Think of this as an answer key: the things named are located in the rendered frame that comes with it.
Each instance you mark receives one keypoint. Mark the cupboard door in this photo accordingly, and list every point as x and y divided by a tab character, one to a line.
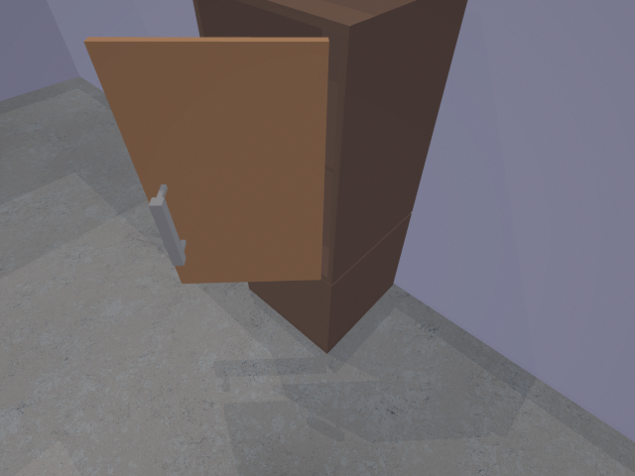
235	127

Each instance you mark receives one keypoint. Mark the handle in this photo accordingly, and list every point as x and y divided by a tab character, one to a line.
167	229

